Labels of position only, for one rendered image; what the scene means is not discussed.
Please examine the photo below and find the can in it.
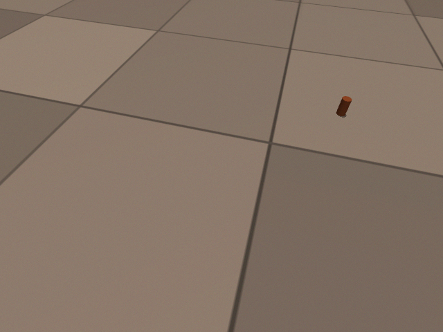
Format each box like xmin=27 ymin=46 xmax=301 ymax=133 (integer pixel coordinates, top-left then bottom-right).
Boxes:
xmin=336 ymin=96 xmax=352 ymax=116

